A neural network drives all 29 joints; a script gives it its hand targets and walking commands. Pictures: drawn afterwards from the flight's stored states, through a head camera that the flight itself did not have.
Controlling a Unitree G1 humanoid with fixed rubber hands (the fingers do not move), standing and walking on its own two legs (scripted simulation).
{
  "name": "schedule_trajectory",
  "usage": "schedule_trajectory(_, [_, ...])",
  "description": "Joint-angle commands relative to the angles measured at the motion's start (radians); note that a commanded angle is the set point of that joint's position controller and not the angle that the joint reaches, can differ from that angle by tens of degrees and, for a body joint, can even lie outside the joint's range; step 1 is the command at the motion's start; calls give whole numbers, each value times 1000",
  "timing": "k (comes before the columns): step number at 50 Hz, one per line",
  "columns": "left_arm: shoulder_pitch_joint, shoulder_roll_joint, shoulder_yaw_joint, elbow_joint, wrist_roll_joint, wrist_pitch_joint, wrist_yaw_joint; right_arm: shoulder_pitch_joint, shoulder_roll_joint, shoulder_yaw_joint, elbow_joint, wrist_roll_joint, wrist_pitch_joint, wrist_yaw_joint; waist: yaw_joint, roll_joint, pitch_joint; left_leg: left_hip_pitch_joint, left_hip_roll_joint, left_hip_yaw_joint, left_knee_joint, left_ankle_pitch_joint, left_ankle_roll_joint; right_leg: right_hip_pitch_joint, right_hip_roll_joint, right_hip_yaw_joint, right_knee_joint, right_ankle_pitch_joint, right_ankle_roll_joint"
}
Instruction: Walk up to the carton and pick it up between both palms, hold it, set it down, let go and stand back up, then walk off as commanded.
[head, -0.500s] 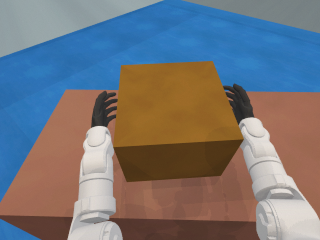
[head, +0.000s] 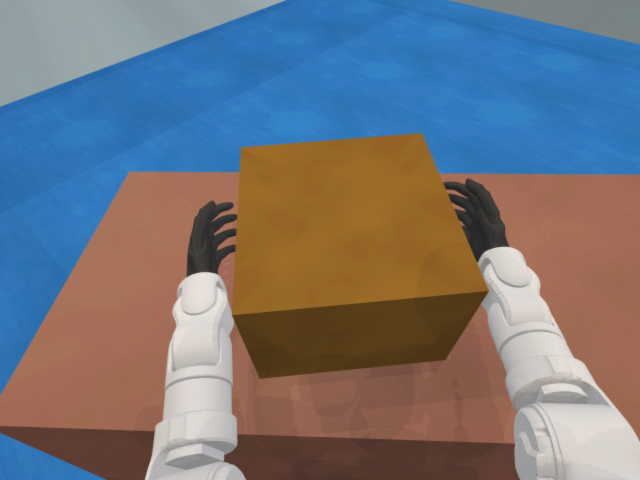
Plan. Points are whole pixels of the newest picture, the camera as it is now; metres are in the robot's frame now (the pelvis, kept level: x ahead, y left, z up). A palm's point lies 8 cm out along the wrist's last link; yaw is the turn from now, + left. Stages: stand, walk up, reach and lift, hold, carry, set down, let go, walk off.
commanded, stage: set down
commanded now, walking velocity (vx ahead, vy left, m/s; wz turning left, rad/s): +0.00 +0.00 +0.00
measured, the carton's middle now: (342, 253) +0.42 +0.01 +0.05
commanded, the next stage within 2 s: none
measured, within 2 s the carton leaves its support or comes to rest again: rests again in 1.32 s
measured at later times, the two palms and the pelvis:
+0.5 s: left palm (212, 290) +0.34 +0.18 +0.05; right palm (476, 253) +0.40 -0.17 +0.07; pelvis +0.00 +0.00 +0.00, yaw +0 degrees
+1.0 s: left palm (221, 291) +0.36 +0.18 +0.02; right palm (466, 256) +0.43 -0.17 +0.03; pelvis +0.02 -0.01 +0.00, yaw +0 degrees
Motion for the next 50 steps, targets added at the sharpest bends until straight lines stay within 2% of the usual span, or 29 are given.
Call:
schedule_trajectory(1, [-445, -336, -376, 24, 8, -65, -62, -490, 387, 230, -89, -120, -82, 117, 89, -34, -365, 81, -54, 108, 15, 367, 18, 138, 54, -52, 7, 141, -4])
schedule_trajectory(4, [-495, -330, -360, 58, -4, -90, -54, -516, 385, 187, -66, -157, -90, 131, 86, -50, -376, 46, -49, 113, 1, 300, 25, 109, 50, -57, 6, 91, -5])
schedule_trajectory(5, [-518, -327, -360, 63, -9, -100, -52, -517, 387, 174, -43, -165, -92, 134, 74, -53, -374, 33, -49, 116, -6, 271, 27, 103, 49, -61, 5, 71, -4])
schedule_trajectory(7, [-539, -320, -349, 76, -18, -119, -42, -533, 390, 152, -44, -182, -101, 147, 89, -56, -385, -4, -52, 123, -21, 211, 36, 89, 44, -61, 12, 42, 0])
schedule_trajectory(8, [-552, -326, -347, 74, -11, -128, -36, -553, 392, 146, -44, -179, -107, 151, 94, -31, -398, -9, -50, 120, -22, 205, 29, 76, 44, -63, 15, 32, -2])
schedule_trajectory(9, [-561, -335, -346, 92, -11, -134, -30, -536, 390, 129, -18, -188, -108, 154, 77, -44, -384, -9, -46, 118, -19, 200, 29, 68, 46, -64, 11, 33, -5])
schedule_trajectory(10, [-580, -331, -353, 92, -19, -140, -24, -547, 373, 112, -10, -190, -113, 162, 77, -33, -393, -15, -44, 119, -19, 184, 25, 50, 48, -67, 12, 18, -9])
schedule_trajectory(12, [-601, -355, -365, 86, -19, -163, -12, -574, 382, 103, 0, -201, -131, 167, 79, -25, -430, -7, -42, 116, -9, 213, 16, 22, 51, -75, 18, 31, -18])
schedule_trajectory(13, [-618, -357, -370, 95, -22, -170, -8, -585, 367, 83, 24, -205, -135, 169, 61, -19, -428, -5, -40, 113, -7, 209, 11, 3, 53, -79, 18, 24, -18])
schedule_trajectory(14, [-612, -358, -366, 100, -18, -176, -4, -574, 356, 76, 47, -214, -137, 175, 72, -9, -416, -6, -40, 116, -12, 214, 3, -4, 56, -86, 17, 22, -21])
schedule_trajectory(15, [-615, -373, -381, 99, -19, -181, 2, -572, 366, 69, 59, -211, -143, 178, 68, 8, -443, 5, -39, 112, -4, 217, 0, -23, 53, -86, 11, 20, -27])
schedule_trajectory(20, [-560, -349, -330, 148, 8, -184, 7, -559, 344, 69, 116, -211, -141, 174, 91, -17, -380, 3, -36, 126, -1, 235, 12, -27, 50, -73, 1, 13, -27])
schedule_trajectory(21, [-560, -355, -334, 151, 6, -186, 6, -560, 343, 59, 113, -218, -145, 173, 84, -18, -389, -9, -37, 128, -1, 235, 8, -18, 51, -77, 4, 20, -27])
schedule_trajectory(23, [-547, -359, -327, 147, 15, -196, 10, -555, 348, 68, 136, -206, -155, 170, 91, -9, -400, 7, -34, 124, 18, 306, 7, -28, 51, -72, 10, 65, -31])
schedule_trajectory(24, [-542, -356, -331, 147, 11, -203, 16, -577, 332, 77, 118, -199, -162, 168, 110, -12, -420, 11, -32, 124, 27, 330, 3, -33, 56, -72, 12, 73, -34])
schedule_trajectory(25, [-542, -356, -333, 148, 9, -208, 16, -582, 332, 80, 121, -200, -169, 165, 96, -18, -430, 14, -34, 122, 35, 358, 2, -28, 57, -73, 14, 104, -33])
schedule_trajectory(26, [-527, -371, -337, 146, 7, -221, 20, -577, 345, 96, 127, -188, -181, 161, 110, -11, -451, 27, -32, 123, 53, 417, -3, -31, 60, -68, 25, 146, -34])
schedule_trajectory(27, [-532, -369, -345, 143, 11, -234, 21, -565, 347, 99, 155, -182, -189, 158, 99, 2, -455, 33, -33, 122, 67, 449, -4, -37, 61, -68, 25, 169, -36])
schedule_trajectory(28, [-528, -379, -347, 141, 13, -242, 24, -552, 345, 95, 164, -180, -200, 156, 102, 11, -471, 45, -31, 122, 76, 480, -10, -35, 63, -73, 30, 181, -37])
schedule_trajectory(30, [-489, -393, -352, 153, 17, -266, 26, -561, 357, 127, 147, -177, -224, 147, 119, -4, -521, 44, -29, 125, 95, 553, -14, -27, 70, -65, 36, 245, -37])
schedule_trajectory(33, [-452, -410, -376, 163, 20, -300, 26, -541, 375, 146, 156, -171, -259, 132, 112, 13, -563, 39, -28, 120, 118, 616, -19, -4, 69, -62, 50, 321, -39])
schedule_trajectory(36, [-411, -411, -376, 198, 23, -328, 21, -511, 371, 170, 191, -161, -279, 120, 108, -1, -542, 14, -33, 123, 122, 636, -17, 21, 68, -54, 53, 372, -37])
schedule_trajectory(38, [-424, -415, -381, 208, 21, -342, 20, -495, 365, 163, 229, -168, -288, 117, 96, 2, -533, 5, -31, 123, 123, 630, -19, 10, 68, -52, 54, 360, -38])
schedule_trajectory(39, [-403, -413, -376, 222, 20, -347, 17, -501, 369, 169, 218, -168, -294, 111, 100, -14, -519, -17, -32, 120, 119, 614, -15, 34, 60, -48, 54, 389, -35])
schedule_trajectory(45, [-383, -411, -365, 260, 8, -391, 7, -511, 368, 182, 242, -170, -331, 98, 108, -20, -520, -58, -38, 127, 122, 609, -14, 44, 53, -43, 68, 425, -29])
schedule_trajectory(47, [-382, -401, -346, 297, 8, -411, 2, -526, 379, 192, 239, -183, -340, 93, 118, -49, -520, -106, -42, 130, 115, 584, -9, 75, 48, -35, 82, 453, -19])
schedule_trajectory(48, [-377, -400, -345, 293, 13, -424, 0, -520, 392, 198, 233, -182, -347, 90, 114, -61, -523, -122, -45, 130, 113, 571, -4, 92, 47, -32, 87, 474, -16])
schedule_trajectory(50, [-373, -390, -333, 317, 7, -443, -1, -527, 381, 198, 247, -186, -360, 92, 126, -52, -528, -142, -46, 134, 105, 557, -4, 91, 44, -31, 94, 466, -13])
